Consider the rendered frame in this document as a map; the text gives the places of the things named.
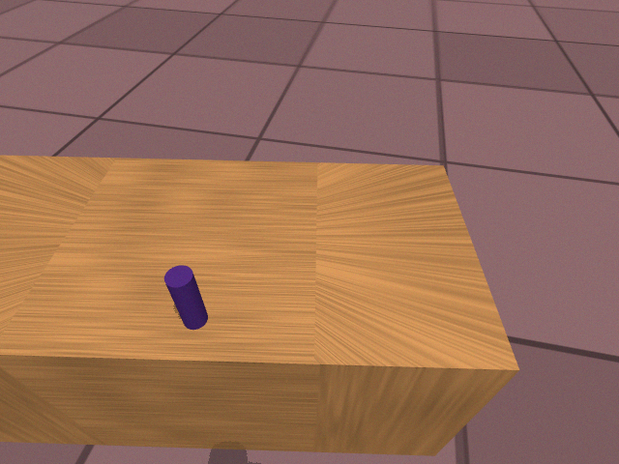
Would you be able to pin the can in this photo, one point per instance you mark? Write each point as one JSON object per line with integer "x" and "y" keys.
{"x": 184, "y": 291}

